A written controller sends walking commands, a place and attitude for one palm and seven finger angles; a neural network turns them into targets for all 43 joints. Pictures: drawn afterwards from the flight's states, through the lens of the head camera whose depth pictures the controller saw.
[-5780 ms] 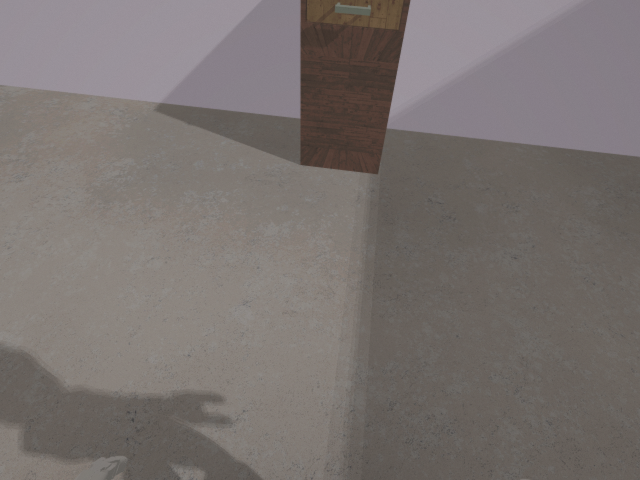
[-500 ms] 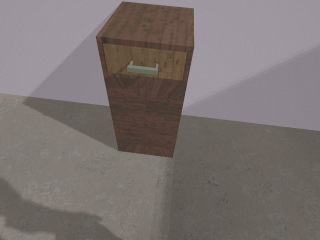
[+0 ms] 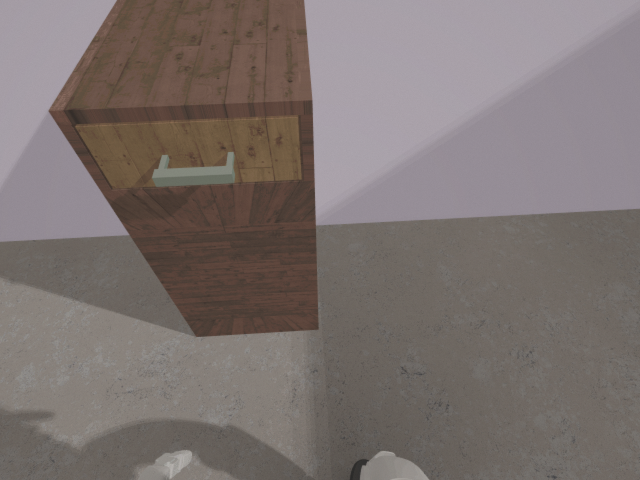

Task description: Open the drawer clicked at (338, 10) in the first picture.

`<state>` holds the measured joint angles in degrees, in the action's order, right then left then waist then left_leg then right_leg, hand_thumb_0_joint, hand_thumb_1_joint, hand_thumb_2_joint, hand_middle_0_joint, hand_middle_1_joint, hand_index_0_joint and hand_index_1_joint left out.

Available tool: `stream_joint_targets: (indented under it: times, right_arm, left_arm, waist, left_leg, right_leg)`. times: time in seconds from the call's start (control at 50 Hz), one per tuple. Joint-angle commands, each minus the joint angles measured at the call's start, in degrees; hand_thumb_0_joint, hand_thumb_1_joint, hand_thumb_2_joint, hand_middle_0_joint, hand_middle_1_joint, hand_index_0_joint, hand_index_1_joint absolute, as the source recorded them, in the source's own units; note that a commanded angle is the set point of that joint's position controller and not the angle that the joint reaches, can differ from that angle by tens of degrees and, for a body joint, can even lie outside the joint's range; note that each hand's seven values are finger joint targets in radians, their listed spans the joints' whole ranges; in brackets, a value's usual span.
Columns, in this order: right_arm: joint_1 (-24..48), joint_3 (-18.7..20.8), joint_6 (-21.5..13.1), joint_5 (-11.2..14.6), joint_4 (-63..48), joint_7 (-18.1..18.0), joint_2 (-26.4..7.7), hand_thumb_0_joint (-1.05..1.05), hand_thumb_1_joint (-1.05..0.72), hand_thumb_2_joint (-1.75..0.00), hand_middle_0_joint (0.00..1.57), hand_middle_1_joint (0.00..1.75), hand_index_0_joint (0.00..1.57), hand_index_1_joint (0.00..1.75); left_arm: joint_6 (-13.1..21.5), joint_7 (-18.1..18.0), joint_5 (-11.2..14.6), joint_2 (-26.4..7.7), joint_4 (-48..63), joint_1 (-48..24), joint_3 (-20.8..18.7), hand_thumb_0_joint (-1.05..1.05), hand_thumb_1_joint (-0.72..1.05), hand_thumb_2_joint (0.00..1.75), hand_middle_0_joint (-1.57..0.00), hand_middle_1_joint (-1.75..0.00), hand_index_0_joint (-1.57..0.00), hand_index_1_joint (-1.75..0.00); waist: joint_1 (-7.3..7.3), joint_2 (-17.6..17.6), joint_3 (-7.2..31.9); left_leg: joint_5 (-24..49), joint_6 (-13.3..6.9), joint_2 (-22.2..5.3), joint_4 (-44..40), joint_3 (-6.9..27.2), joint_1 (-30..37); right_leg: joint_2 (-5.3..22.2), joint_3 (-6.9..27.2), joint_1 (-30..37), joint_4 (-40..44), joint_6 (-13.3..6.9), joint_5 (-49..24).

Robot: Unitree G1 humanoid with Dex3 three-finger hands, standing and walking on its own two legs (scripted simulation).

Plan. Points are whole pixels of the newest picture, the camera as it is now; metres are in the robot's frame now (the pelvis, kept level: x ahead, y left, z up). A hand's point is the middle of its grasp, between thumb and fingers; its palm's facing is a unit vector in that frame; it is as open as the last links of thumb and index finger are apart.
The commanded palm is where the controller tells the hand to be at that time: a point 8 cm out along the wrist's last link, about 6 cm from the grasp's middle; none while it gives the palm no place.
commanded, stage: take the last steps up to it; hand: left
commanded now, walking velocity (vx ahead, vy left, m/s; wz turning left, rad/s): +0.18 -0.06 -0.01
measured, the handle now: (196, 167) +0.59 +0.21 +0.02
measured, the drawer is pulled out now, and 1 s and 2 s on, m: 0.00 0.00 0.00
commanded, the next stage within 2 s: come to a stop and stand still in 0.06 s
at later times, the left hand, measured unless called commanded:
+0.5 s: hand out of the picture +0.15 +0.17 -0.16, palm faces +0.08 -0.97 -0.21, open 7.3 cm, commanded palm none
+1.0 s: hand out of the picture +0.14 +0.13 -0.14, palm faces -0.03 -0.95 -0.30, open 7.4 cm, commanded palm none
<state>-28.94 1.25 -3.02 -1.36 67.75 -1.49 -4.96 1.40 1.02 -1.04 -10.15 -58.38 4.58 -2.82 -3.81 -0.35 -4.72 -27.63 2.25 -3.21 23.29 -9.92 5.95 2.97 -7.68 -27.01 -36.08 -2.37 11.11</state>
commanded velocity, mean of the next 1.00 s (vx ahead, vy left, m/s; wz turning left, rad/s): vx -0.10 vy -0.01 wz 0.00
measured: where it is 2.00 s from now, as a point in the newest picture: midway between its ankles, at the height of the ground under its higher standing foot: outside the picture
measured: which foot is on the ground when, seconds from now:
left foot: down 0.00-0.02, up 0.04-0.48, down 0.50-0.96, up 0.98-1.00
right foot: down 0.00-0.52, up 0.54-0.92, down 0.94-1.00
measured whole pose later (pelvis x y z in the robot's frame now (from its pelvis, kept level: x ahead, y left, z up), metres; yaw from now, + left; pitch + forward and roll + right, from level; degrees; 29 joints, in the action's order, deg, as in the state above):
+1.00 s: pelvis +0.07 -0.07 +0.02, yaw -2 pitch -1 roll +1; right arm -13.6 3.5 3.2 -0.6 60.2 -0.8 -12.2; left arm -1.5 -1.5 -1.2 -9.8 -58.7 11.0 -1.5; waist -1.6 -3.6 -2.4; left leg -19.1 2.0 -3.9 33.8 -2.0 -20.0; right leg 1.3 -2.1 -10.8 -31.9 -1.2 20.5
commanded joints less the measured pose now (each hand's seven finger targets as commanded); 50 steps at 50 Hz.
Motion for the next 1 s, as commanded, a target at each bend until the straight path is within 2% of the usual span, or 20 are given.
stream_joint_targets:
  times: [0.0,0.02,0.06,0.1,0.14,0.2,0.28,0.42,0.46,0.48,0.5,0.52,0.58,0.66,0.82,0.86,0.9,0.92,0.94,0.98]
  right_arm:
    - [-3.35,1.65,-0.72,1.70,-4.63,-0.08,-6.25,0.00,-0.90,-0.90,0.20,0.30,0.20,0.30]
    - [0.38,1.73,-0.26,1.82,-5.38,-0.39,-7.13,0.00,-0.90,-0.90,0.20,0.30,0.20,0.30]
    - [6.06,2.03,0.32,1.17,-6.16,0.27,-6.09,0.00,-0.90,-0.90,0.20,0.30,0.20,0.30]
    - [5.79,1.93,1.55,0.27,-5.83,0.44,-4.31,0.00,-0.90,-0.90,0.20,0.30,0.20,0.30]
    - [3.00,1.52,2.63,0.01,-5.16,0.61,-3.50,0.00,-0.90,-0.90,0.20,0.30,0.20,0.30]
    - [3.95,0.62,3.30,0.35,-5.02,0.09,-2.01,0.00,-0.90,-0.90,0.20,0.30,0.20,0.30]
    - [11.24,0.84,3.97,1.11,-7.66,-0.09,-5.44,0.00,-0.90,-0.90,0.20,0.30,0.20,0.30]
    - [16.97,2.48,5.64,0.87,-11.57,-0.25,-8.74,0.00,-0.90,-0.90,0.20,0.30,0.20,0.30]
    - [14.90,2.54,5.18,0.68,-11.08,-0.12,-9.79,0.00,-0.90,-0.90,0.20,0.30,0.20,0.30]
    - [13.09,2.86,4.50,0.32,-11.17,-0.31,-12.85,0.00,-0.90,-0.90,0.20,0.30,0.20,0.30]
    - [11.63,3.30,4.45,0.49,-11.37,-0.31,-15.59,0.00,-0.90,-0.90,0.20,0.30,0.20,0.30]
    - [12.15,3.26,4.68,0.41,-11.68,-0.71,-16.21,0.00,-0.90,-0.90,0.20,0.30,0.20,0.30]
    - [17.93,2.64,4.53,0.02,-13.41,-1.82,-14.12,0.00,-0.90,-0.90,0.20,0.30,0.20,0.30]
    - [17.66,2.44,3.59,0.31,-13.71,-2.01,-13.35,0.00,-0.90,-0.90,0.20,0.30,0.20,0.30]
    - [14.96,3.58,3.92,-0.22,-11.60,-0.80,-14.78,0.00,-0.90,-0.90,0.20,0.30,0.20,0.30]
    - [15.61,3.75,4.09,0.03,-11.20,-0.30,-15.13,0.00,-0.90,-0.90,0.20,0.30,0.20,0.30]
    - [15.18,3.45,4.34,0.92,-10.97,0.21,-12.07,0.00,-0.90,-0.90,0.20,0.30,0.20,0.30]
    - [15.74,2.37,4.59,1.23,-12.03,0.40,-8.00,0.00,-0.90,-0.90,0.20,0.30,0.20,0.30]
    - [18.65,2.13,5.05,0.84,-13.31,0.72,-8.59,0.00,-0.90,-0.90,0.20,0.30,0.20,0.30]
    - [18.54,2.38,5.70,0.18,-12.03,0.69,-9.01,0.00,-0.90,-0.90,0.20,0.30,0.20,0.30]
  left_arm:
    - [2.37,-1.61,0.07,-14.08,-4.54,26.53,-3.90,0.00,0.90,0.90,-0.20,-0.30,-0.20,-0.30]
    - [1.84,-1.99,0.86,-13.90,-3.85,23.83,-3.51,0.00,0.90,0.90,-0.20,-0.30,-0.20,-0.30]
    - [1.73,-2.13,0.72,-9.28,-1.68,14.25,-2.22,0.00,0.90,0.90,-0.20,-0.30,-0.20,-0.30]
    - [2.20,-2.45,0.50,-5.40,-0.70,8.82,-0.99,0.00,0.90,0.90,-0.20,-0.30,-0.20,-0.30]
    - [2.68,-2.40,0.13,-3.94,-0.58,7.39,-0.19,0.00,0.90,0.90,-0.20,-0.30,-0.20,-0.30]
    - [2.35,-2.80,-0.22,-1.81,-0.47,7.70,0.30,0.00,0.90,0.90,-0.20,-0.30,-0.20,-0.30]
    - [0.77,-3.26,-0.05,-6.07,-0.41,10.08,-0.41,0.00,0.90,0.90,-0.20,-0.30,-0.20,-0.30]
    - [-1.69,-4.06,-0.49,-8.98,1.25,9.77,-2.05,0.00,0.90,0.90,-0.20,-0.30,-0.20,-0.30]
    - [-2.16,-4.06,0.18,-8.61,1.95,9.07,-1.89,0.00,0.90,0.90,-0.20,-0.30,-0.20,-0.30]
    - [-2.34,-4.11,0.59,-6.41,2.70,10.72,-1.51,0.00,0.90,0.90,-0.20,-0.30,-0.20,-0.30]
    - [-2.49,-4.40,0.86,-4.48,3.00,12.56,-0.81,0.00,0.90,0.90,-0.20,-0.30,-0.20,-0.30]
    - [-2.72,-4.63,0.58,-5.48,3.25,12.14,-1.04,0.00,0.90,0.90,-0.20,-0.30,-0.20,-0.30]
    - [-3.49,-4.16,0.22,-6.01,2.54,10.99,-2.22,0.00,0.90,0.90,-0.20,-0.30,-0.20,-0.30]
    - [-3.92,-3.36,0.17,-5.88,2.39,12.13,-2.40,0.00,0.90,0.90,-0.20,-0.30,-0.20,-0.30]
    - [-3.70,-2.31,0.29,-3.93,3.69,8.22,-0.64,0.00,0.90,0.90,-0.20,-0.30,-0.20,-0.30]
    - [-3.24,-2.35,0.47,-4.33,1.90,11.72,-0.61,0.00,0.90,0.90,-0.20,-0.30,-0.20,-0.30]
    - [-2.39,-2.68,-0.20,-7.58,0.43,15.08,-0.88,0.00,0.90,0.90,-0.20,-0.30,-0.20,-0.30]
    - [-1.83,-2.94,-0.54,-11.35,0.80,13.62,-1.18,0.00,0.90,0.90,-0.20,-0.30,-0.20,-0.30]
    - [-1.90,-2.96,-0.35,-12.75,2.31,10.39,-0.97,0.00,0.90,0.90,-0.20,-0.30,-0.20,-0.30]
    - [-1.47,-3.15,-0.46,-10.28,2.61,6.86,-0.88,0.00,0.90,0.90,-0.20,-0.30,-0.20,-0.30]
  waist:
    - [10.18,15.17,19.64]
    - [10.15,8.46,17.08]
    - [7.29,3.51,6.21]
    - [3.24,-0.94,2.01]
    - [0.65,2.82,2.21]
    - [0.82,3.14,4.63]
    - [3.70,5.83,8.00]
    - [3.66,6.90,3.68]
    - [2.59,4.64,5.67]
    - [2.55,-5.27,9.07]
    - [2.66,-14.56,10.12]
    - [2.16,-11.01,9.31]
    - [3.56,-7.64,8.13]
    - [3.91,-5.02,11.17]
    - [1.52,-13.30,8.78]
    - [3.35,-12.36,8.43]
    - [4.69,-1.74,7.25]
    - [4.16,11.74,4.44]
    - [4.96,13.58,1.57]
    - [4.03,16.05,-2.16]
  left_leg:
    - [-4.82,-1.33,2.35,49.11,2.27,-32.78]
    - [-6.34,-2.92,0.60,55.17,9.44,-34.29]
    - [2.02,-2.94,-3.38,56.26,10.39,-36.65]
    - [6.39,-2.87,-4.94,50.56,10.40,-32.15]
    - [8.32,-1.77,-4.73,44.15,8.83,-29.53]
    - [9.10,-0.30,-3.05,30.45,8.10,-25.91]
    - [8.48,0.60,-0.35,19.88,7.20,-27.66]
    - [9.32,0.25,0.50,14.18,9.12,-24.73]
    - [31.88,-0.67,-1.74,3.59,9.13,-15.39]
    - [58.96,-4.55,-11.31,2.61,17.46,-7.66]
    - [80.92,-10.94,-20.75,0.31,24.45,-6.26]
    - [77.31,-14.89,-20.90,-0.08,21.33,-10.19]
    - [67.65,-14.13,-16.83,0.03,18.85,-11.35]
    - [59.40,-12.55,-14.04,-0.74,15.60,-8.12]
    - [35.41,-11.60,-12.82,-4.06,17.28,-11.18]
    - [27.62,-9.41,-11.25,-3.40,16.28,-16.51]
    - [15.12,-3.97,-5.13,3.19,12.04,-25.43]
    - [4.54,-0.55,0.04,8.92,7.37,-30.25]
    - [-0.58,-0.65,0.07,13.99,8.94,-28.19]
    - [1.52,-1.62,-0.62,20.10,11.75,-28.27]
  right_leg:
    - [22.76,31.76,44.10,11.16,-12.44,-28.22]
    - [22.68,30.55,38.21,14.90,-14.36,-25.15]
    - [18.99,25.03,22.83,18.94,-11.49,-12.06]
    - [15.26,16.16,10.90,21.81,-9.00,-10.39]
    - [12.55,9.49,7.36,22.97,-7.32,-14.62]
    - [10.44,6.78,9.14,19.90,-7.15,-32.20]
    - [11.75,8.40,20.65,13.61,-7.46,-45.21]
    - [14.77,12.21,18.09,8.89,-8.62,-43.40]
    - [10.05,8.79,14.78,3.83,-3.87,-33.58]
    - [3.97,4.41,9.37,-1.97,0.51,-16.18]
    - [-1.74,2.56,5.56,-13.76,2.76,20.05]
    - [-2.69,7.82,5.97,-23.99,2.42,27.28]
    - [-3.30,12.71,-0.41,-34.55,3.31,20.50]
    - [-2.99,12.30,-1.91,-35.62,5.33,14.01]
    - [-1.30,6.11,8.02,-5.59,4.37,18.31]
    - [-1.89,4.88,15.01,3.99,3.64,10.75]
    - [1.85,8.91,23.67,17.83,2.64,1.11]
    - [12.34,21.48,19.47,22.89,-1.17,4.84]
    - [16.88,23.92,10.01,26.07,-4.77,8.21]
    - [13.44,21.82,5.73,25.92,-5.90,8.20]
